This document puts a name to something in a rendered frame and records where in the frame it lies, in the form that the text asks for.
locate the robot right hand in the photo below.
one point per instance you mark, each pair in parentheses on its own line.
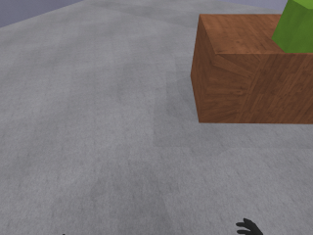
(248,224)

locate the pedestal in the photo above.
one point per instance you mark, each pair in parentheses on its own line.
(240,75)

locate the carton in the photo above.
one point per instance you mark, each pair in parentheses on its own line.
(294,31)

